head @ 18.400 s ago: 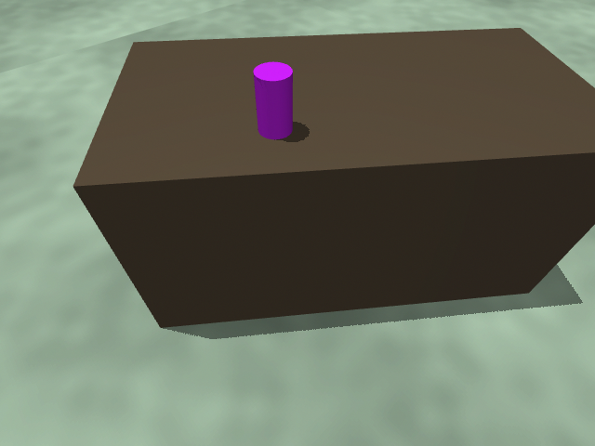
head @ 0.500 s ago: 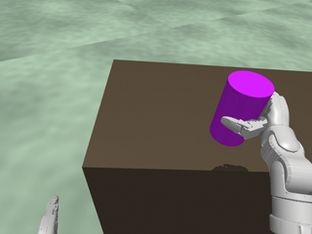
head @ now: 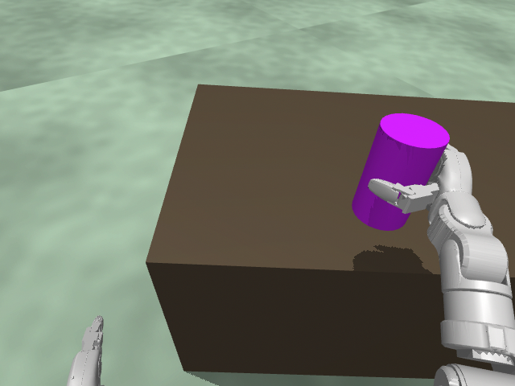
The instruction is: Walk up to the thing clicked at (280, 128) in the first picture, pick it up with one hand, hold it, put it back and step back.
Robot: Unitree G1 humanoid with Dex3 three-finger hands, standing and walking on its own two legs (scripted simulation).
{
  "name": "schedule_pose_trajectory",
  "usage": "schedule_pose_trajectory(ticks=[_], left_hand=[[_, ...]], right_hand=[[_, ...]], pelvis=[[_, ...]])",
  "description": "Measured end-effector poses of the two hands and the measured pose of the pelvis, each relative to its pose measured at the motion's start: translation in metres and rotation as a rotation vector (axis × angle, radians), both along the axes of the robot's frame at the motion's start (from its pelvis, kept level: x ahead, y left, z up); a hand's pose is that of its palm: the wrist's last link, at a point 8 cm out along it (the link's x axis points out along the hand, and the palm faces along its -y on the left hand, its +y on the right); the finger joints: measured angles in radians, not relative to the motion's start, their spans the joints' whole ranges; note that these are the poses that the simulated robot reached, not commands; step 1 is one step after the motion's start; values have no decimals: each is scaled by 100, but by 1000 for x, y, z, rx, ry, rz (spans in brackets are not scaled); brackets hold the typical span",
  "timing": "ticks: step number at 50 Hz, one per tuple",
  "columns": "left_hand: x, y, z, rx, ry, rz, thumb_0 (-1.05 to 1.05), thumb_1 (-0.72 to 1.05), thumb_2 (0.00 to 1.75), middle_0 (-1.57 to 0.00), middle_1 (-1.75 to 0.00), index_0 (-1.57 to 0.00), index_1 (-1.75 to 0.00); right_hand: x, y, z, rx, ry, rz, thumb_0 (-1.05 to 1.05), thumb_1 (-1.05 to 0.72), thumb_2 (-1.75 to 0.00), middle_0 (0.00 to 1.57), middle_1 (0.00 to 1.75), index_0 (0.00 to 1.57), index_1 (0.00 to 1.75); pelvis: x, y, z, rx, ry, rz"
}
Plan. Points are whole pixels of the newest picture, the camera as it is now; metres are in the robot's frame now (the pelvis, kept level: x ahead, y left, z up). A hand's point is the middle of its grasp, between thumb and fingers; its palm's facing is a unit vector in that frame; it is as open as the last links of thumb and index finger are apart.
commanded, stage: crouch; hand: right
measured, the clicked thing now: (394, 174) +0.38 -0.18 +0.17
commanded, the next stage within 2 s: lower in 1.12 s
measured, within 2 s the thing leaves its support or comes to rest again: rests again in 1.96 s
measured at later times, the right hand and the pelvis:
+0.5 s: hand (387, 168) +0.45 -0.21 +0.12, palm faces +0.23 +0.97 -0.02, open 11.7 cm; pelvis +0.00 -0.01 -0.01, yaw +2 degrees
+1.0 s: hand (383, 168) +0.49 -0.22 +0.09, palm faces +0.22 +0.97 -0.01, open 11.7 cm; pelvis +0.01 -0.01 -0.02, yaw +2 degrees
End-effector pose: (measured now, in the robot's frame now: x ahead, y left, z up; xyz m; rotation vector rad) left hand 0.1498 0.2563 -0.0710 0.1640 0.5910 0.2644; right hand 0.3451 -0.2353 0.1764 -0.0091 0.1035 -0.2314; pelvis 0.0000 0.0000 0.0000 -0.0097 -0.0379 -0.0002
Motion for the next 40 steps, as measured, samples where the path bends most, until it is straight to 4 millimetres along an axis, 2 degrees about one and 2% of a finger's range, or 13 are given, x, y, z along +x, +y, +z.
schedule_pose_trajectory(ticks=[7, 13, 30, 40], left_hand=[[-15, 10, 0, 37, 33, 30, -1, -53, 6, -5, -4, -5, -5], [-18, 7, 0, 37, 41, 38, -1, -54, 6, -5, -4, -5, -5], [-19, -5, -7, 27, 114, 48, -1, -54, 6, -6, -4, -5, -5], [-17, 1, -2, 59, 124, 67, -1, -54, 7, -6, -4, -5, -5]], right_hand=[[29, -3, -21, 4, 5, 1, 0, 57, -107, 59, 94, 63, 95], [47, -6, -35, 0, -6, 5, 0, 57, -108, 59, 95, 63, 95], [85, -23, -65, -3, -36, 5, 0, 57, -108, 59, 95, 63, 95], [100, -28, -78, 1, -38, 5, 0, 57, -108, 59, 95, 63, 95]], pelvis=[[-2, 0, -2, 0, 34, 12], [-1, -2, -3, 2, 64, 22], [5, -8, -8, 8, 153, 29], [9, -12, -12, 13, 193, 32]])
